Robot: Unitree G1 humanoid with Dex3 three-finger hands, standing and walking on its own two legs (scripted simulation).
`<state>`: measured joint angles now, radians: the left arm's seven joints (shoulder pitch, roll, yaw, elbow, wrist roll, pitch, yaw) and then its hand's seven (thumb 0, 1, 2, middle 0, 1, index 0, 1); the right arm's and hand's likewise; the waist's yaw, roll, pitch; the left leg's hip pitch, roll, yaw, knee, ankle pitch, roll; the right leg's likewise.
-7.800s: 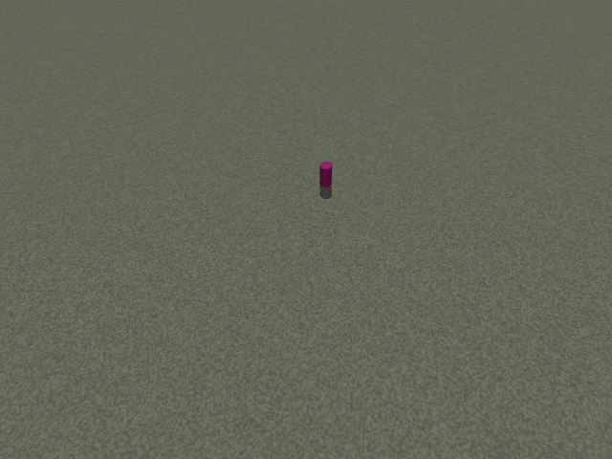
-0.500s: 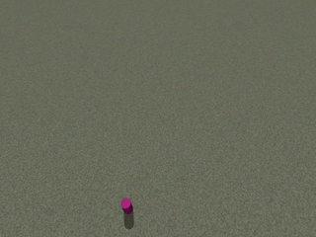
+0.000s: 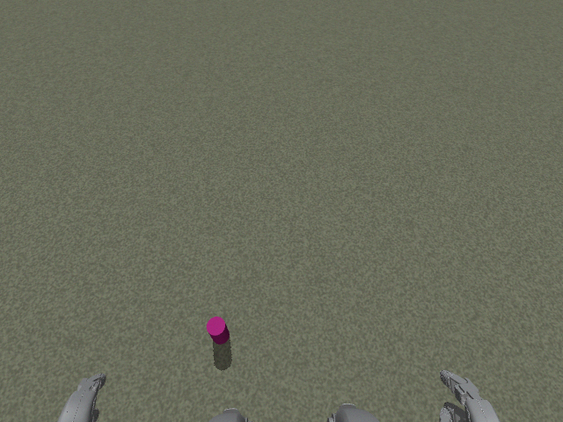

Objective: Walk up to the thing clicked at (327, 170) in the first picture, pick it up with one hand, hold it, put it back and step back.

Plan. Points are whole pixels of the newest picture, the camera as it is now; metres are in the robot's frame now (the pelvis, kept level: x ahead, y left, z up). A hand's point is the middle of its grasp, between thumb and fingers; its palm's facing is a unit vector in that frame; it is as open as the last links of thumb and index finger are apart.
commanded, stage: go down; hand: left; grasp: from the side
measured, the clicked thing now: (218, 330) +0.42 +0.21 -0.68
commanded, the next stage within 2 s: none
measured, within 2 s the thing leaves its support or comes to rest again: neither
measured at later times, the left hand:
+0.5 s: hand out of the picture +0.14 +0.28 -0.17, palm faces +0.06 -0.94 -0.34, open 17.0 cm
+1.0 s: hand (117, 363) +0.26 +0.34 -0.28, palm faces +0.12 -0.96 -0.25, open 17.0 cm
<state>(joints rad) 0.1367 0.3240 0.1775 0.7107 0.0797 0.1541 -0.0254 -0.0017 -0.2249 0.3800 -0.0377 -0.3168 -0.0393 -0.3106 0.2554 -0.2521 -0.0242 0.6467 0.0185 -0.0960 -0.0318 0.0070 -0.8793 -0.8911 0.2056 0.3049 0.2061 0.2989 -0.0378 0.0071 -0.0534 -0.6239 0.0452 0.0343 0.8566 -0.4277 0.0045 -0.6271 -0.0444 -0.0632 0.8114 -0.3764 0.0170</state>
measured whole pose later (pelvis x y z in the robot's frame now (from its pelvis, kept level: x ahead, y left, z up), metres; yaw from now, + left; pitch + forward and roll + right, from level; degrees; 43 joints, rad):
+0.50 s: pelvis -0.01 +0.00 -0.05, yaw +1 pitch +18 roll -3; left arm 0.29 0.36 0.25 0.39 0.02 0.22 -0.09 -0.01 -0.49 0.10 -0.08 -0.12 -0.08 -0.12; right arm 0.22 -0.23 0.00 0.55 0.00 -0.19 -0.07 0.01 -0.88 -0.89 0.21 0.31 0.21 0.30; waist -0.04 0.01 -0.12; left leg -0.93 0.06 -0.01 1.18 -0.56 0.00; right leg -0.91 -0.05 -0.09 1.11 -0.50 0.01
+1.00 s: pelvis -0.06 +0.00 -0.21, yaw -1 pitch +32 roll -3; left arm -0.27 0.59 0.57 0.87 -0.08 -0.31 -0.41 -0.01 -0.48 0.11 -0.08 -0.13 -0.07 -0.13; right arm 0.14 -0.31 0.01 0.64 -0.02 -0.18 -0.03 0.01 -0.91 -0.90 0.21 0.30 0.21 0.30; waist -0.05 0.00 -0.16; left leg -1.68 0.05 -0.03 1.80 -0.68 0.01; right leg -1.67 -0.07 -0.07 1.74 -0.62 0.00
